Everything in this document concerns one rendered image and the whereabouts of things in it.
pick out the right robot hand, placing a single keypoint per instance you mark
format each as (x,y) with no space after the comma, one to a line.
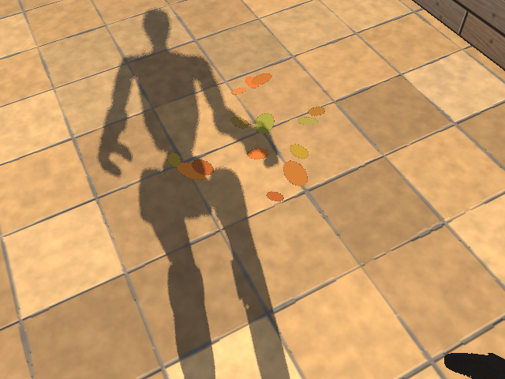
(477,366)

